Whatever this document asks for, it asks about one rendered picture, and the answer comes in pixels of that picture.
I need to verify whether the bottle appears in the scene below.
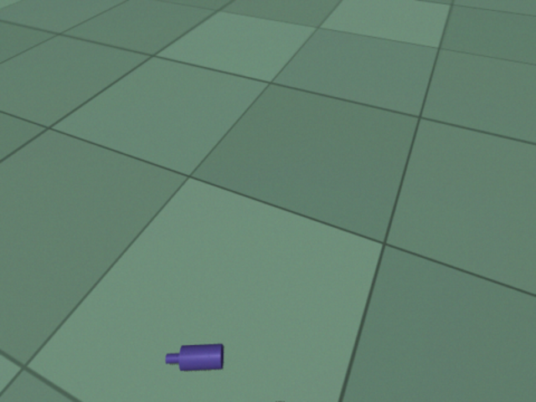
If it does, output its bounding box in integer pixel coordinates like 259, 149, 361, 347
166, 343, 224, 371

